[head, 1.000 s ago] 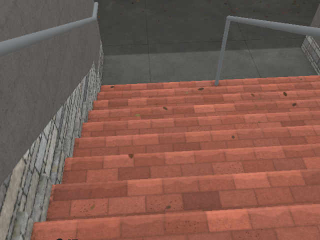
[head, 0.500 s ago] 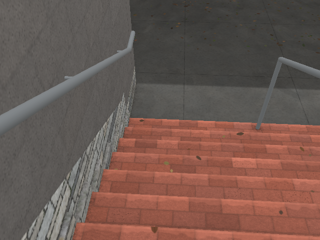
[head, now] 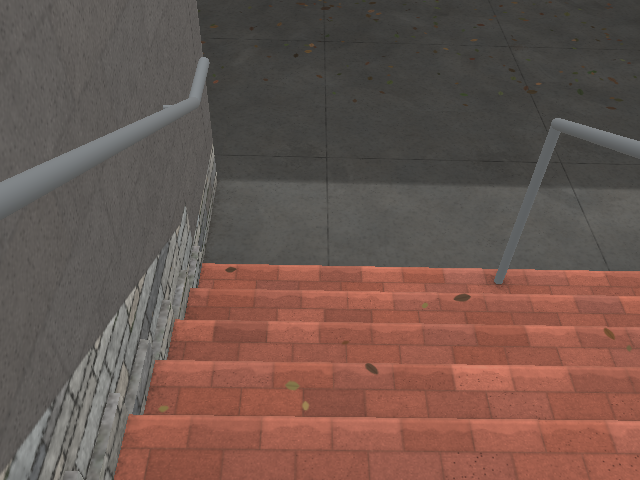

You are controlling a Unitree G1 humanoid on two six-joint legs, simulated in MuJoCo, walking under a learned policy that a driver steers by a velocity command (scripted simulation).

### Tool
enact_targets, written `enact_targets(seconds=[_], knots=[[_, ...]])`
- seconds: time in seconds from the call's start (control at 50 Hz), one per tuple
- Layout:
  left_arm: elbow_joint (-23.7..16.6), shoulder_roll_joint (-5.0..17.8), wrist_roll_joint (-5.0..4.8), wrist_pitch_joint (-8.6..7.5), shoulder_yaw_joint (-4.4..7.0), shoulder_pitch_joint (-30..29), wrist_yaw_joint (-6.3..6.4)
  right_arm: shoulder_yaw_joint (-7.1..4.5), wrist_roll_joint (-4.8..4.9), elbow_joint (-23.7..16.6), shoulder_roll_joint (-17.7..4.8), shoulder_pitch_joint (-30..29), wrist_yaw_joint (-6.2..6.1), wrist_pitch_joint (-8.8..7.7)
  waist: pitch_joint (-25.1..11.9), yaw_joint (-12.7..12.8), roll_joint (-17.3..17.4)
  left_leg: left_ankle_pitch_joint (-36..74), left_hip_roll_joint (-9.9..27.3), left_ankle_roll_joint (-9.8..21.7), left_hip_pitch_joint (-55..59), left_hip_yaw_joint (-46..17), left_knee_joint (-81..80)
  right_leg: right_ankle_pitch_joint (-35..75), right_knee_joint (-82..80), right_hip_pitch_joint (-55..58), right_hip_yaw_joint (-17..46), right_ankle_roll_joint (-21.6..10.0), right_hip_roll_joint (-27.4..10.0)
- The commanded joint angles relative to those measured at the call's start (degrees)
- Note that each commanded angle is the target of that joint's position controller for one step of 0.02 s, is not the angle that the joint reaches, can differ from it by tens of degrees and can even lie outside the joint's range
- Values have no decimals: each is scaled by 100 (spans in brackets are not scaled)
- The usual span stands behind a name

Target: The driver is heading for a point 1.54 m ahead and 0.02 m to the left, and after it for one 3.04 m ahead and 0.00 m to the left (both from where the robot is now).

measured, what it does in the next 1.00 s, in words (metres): goes down: left foot 0.15 m lower, then right foot 0.15 m lower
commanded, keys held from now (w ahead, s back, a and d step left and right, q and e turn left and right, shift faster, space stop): w+shift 1.00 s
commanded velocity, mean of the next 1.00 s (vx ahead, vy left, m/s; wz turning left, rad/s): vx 1.00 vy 0.00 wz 0.00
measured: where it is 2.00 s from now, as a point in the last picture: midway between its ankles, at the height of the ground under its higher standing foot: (325, 285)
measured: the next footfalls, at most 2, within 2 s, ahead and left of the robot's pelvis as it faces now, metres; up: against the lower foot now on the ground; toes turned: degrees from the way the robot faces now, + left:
left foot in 0.14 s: +0.22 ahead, +0.12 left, -0.15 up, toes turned +1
right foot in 0.46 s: +0.54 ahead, -0.07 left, -0.30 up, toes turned -3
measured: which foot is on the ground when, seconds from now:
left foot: up 0.00-0.12, down 0.14-0.46, up 0.48-0.76, down 0.78-1.00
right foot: down 0.00-0.14, up 0.16-0.44, down 0.46-0.78, up 0.80-1.00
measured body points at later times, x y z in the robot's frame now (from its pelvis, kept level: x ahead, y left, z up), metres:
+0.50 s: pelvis +0.45 +0.01 -0.25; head +0.43 +0.00 +0.20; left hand +0.57 +0.26 -0.36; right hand +0.35 -0.23 -0.39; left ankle +0.26 +0.13 -0.71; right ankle +0.50 -0.07 -0.96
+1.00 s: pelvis +0.89 +0.01 -0.46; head +0.88 -0.01 -0.01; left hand +1.03 +0.26 -0.57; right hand +0.77 -0.22 -0.61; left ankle +0.75 +0.10 -1.12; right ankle +1.06 -0.14 -1.12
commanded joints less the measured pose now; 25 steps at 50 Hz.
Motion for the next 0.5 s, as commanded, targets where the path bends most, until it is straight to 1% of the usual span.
enact_targets(seconds=[0.02, 0.04, 0.06, 0.08, 0.1, 0.12, 0.14, 0.16, 0.18, 0.2, 0.22, 0.24, 0.26, 0.28, 0.3, 0.32, 0.34, 0.36, 0.38, 0.4, 0.42, 0.44, 0.46, 0.48, 0.5], knots=[[-588, 653, -262, -431, 125, -1054, 98, -27, 148, 153, -196, 1057, 268, 9, 680, -997, 196, 4017, 10, -215, 3189, 716, -2172, 292, -1763, -4059, 1208, -484, -1018], [-594, 695, -423, -425, 109, -1025, 75, -14, 132, 141, -212, 733, 365, 12, 596, -741, -87, 4122, -13, -162, 3470, 980, -2500, 518, -1762, -3660, 1066, -418, -980], [-571, 740, -468, -313, 172, -973, 60, 50, 41, -52, -222, 343, 424, 50, 713, -490, -396, 3776, -74, -66, 3499, 1188, -2988, 964, -1440, -3151, 990, -322, -963], [-558, 701, -431, -204, 178, -738, 70, 80, 98, -225, -261, -5, 421, 85, 868, -222, -663, 3348, -112, -47, 3574, 1500, -3245, 1226, -1199, -2872, 885, -279, -980], [-434, 574, -344, -96, 155, -897, 52, 31, -73, 98, -300, 927, 338, 117, 506, -617, -877, 3502, -322, 152, 4600, 1966, -2313, 1945, -61, -2980, 917, -271, -1000], [-460, 719, -228, -22, 174, -1057, 29, -72, -156, 535, -633, 2242, 229, 73, 299, -1206, -241, 2472, -521, 341, 5199, 2155, -2838, 3872, 1506, -2571, 483, -192, -882], [-488, 1086, -250, 75, 275, -1313, 44, -233, -125, 1003, -867, 3787, 230, 120, -150, -2104, 212, 1754, -159, 681, 6210, 1653, -3723, 5107, 3753, -2664, 402, -100, -796], [-646, 677, -347, 183, 261, -1293, 165, -261, -92, 895, -1126, 3607, 370, 34, 266, -1951, 1522, 2013, 892, 1182, 6137, 282, -4180, 333, 6766, -3864, 459, -123, 137], [-1026, 333, -264, 130, 136, -915, 261, -139, -36, 810, -1002, 3150, 463, -58, 8, -978, 1252, 3668, 1479, 917, 6625, -982, -2928, -330, 6229, -5057, 1430, -358, -19], [-776, 347, -116, 157, 136, -543, 256, -101, 14, 829, -729, 2878, 397, -68, -107, -573, -61, 3209, 1734, 949, 6001, -1231, -3247, 315, 5471, -5007, 1730, -417, -294], [-767, 258, -84, 153, 183, -759, 248, 0, -19, 894, -495, 2677, 340, -109, 25, -353, -592, 1705, 1535, 818, 5246, -1154, -3437, 1029, 4459, -4998, 1766, -497, -437], [-1001, 280, 49, 165, 155, -972, 239, -72, -36, 830, -853, 2419, 232, -166, 13, -294, 888, 568, 2476, 1566, 4613, -2739, -3690, 850, 4031, -5246, 1992, -186, -737], [-1234, 482, 56, 265, 190, -1889, 173, 91, -84, 652, -447, 1752, 163, -227, 1027, -28, -167, 430, 2167, 1475, 2749, -2511, -4076, 1558, 2283, -4684, 1940, 210, -912], [-1253, 319, 30, 401, 160, -1960, 133, 93, -147, 616, -573, 1466, 122, -209, 1258, 104, -38, 248, 1889, 1497, 1413, -1968, -4155, 1829, 1478, -3604, 1611, 419, -837], [-1004, 387, 3, 417, 174, -1598, 81, -59, -238, 551, -981, 1302, 73, -255, 948, 251, -9, 41, 1407, 1308, 894, -1310, -3791, 2902, 1179, -2508, 1093, 470, -684], [-1072, 460, -107, 276, 203, -1677, -24, -25, -114, 576, -625, 1111, -28, -358, 832, 374, -96, -867, 844, 1055, 267, -647, -3403, 5190, -1, -1657, 1066, 410, -778], [-1015, 213, -220, 233, 116, -1486, -205, 38, 142, 478, -497, 799, -49, -448, 567, 654, -254, -1879, 465, 793, -873, 14, -3508, 7082, -774, 221, 507, 340, -725], [-1013, 174, -312, 248, 86, -1665, -272, -17, 250, 397, -751, 760, -35, -471, 528, 460, 4, -1816, 475, 767, -723, 111, -3651, 6983, -1035, 779, 323, 372, -641], [-1173, 243, -309, 313, 62, -2029, -270, -86, 243, 443, -900, 962, 2, -426, 672, 178, 259, -1108, 593, 786, -169, 94, -3452, 6412, -1286, 702, 231, 360, -624], [-1328, 311, -359, 382, 67, -2196, -209, -84, 184, 504, -827, 1180, 15, -355, 885, 46, 550, -730, 685, 792, 224, 185, -3135, 5595, -1620, 701, 42, 315, -613], [-946, 480, -168, 430, 180, -1052, -96, -16, 93, 627, -614, 1117, 62, -284, 344, 524, 706, 693, 659, 687, 201, 418, -1731, 5885, -713, 2010, -494, 114, -314], [-331, 799, -202, 514, 341, 707, 10, -75, -17, 654, -792, 1076, 142, -216, -333, 1247, 369, 2704, 485, 587, 807, 853, -24, 5010, -1256, 2857, -426, -66, -176], [15, 1054, -133, 494, 456, 2094, 8, -136, 32, 665, -952, 648, 76, -190, -288, 2271, -185, 2166, 102, 472, 100, 862, 2951, 4768, -2087, 3818, -50, -476, -575], [104, 1261, -141, 434, 475, 2159, -84, -113, 44, 507, -383, 254, -22, -196, 113, 2218, -1272, -3257, -1012, 467, -1471, 651, 5742, 5166, -1887, 4003, 1100, -720, -1441], [-97, 1048, -107, 358, 293, 1416, -170, -1, 167, -80, -98, 669, -92, -281, 153, 1121, -1064, -2877, -879, 706, -2623, -57, 5144, 6450, -1229, 3926, 2123, -403, -2102]])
